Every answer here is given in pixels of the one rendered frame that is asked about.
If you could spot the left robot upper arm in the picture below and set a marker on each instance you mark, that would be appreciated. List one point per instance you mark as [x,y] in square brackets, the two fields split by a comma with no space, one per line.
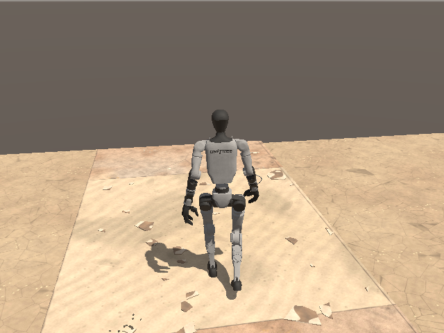
[196,159]

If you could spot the right robot hand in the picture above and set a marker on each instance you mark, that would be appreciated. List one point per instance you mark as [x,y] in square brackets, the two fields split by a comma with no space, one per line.
[250,193]

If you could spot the right robot forearm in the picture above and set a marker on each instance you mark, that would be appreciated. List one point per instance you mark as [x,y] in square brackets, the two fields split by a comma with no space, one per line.
[252,181]

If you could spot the robot left foot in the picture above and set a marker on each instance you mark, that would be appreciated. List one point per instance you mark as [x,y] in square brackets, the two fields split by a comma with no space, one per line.
[212,271]

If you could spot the robot right foot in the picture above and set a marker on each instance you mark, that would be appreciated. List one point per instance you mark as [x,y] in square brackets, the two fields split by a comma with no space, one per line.
[236,285]

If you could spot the left robot hand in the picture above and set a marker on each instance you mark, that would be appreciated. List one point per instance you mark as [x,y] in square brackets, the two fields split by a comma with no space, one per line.
[185,213]

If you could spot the left robot forearm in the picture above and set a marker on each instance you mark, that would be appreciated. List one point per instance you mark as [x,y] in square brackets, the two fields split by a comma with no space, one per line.
[190,191]

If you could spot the right robot upper arm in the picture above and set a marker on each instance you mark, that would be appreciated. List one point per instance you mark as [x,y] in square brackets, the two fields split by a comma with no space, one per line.
[242,145]

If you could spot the robot foot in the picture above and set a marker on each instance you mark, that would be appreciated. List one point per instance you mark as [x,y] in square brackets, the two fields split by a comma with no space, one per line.
[212,271]
[236,285]

